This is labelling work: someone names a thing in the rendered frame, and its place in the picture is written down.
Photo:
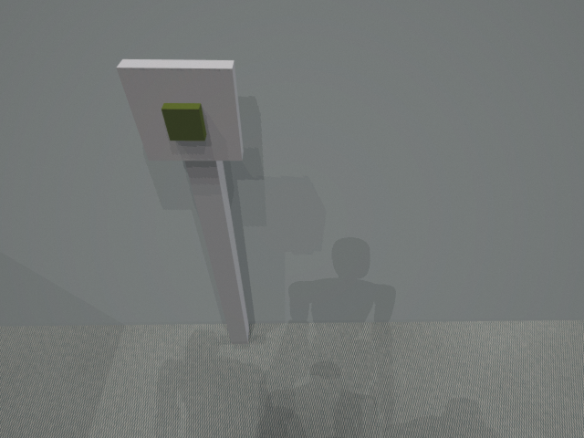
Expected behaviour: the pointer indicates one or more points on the button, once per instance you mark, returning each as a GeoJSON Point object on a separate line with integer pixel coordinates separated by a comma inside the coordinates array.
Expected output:
{"type": "Point", "coordinates": [184, 121]}

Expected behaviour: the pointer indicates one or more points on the panel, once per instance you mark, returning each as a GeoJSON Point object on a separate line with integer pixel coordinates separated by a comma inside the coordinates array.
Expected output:
{"type": "Point", "coordinates": [148, 84]}

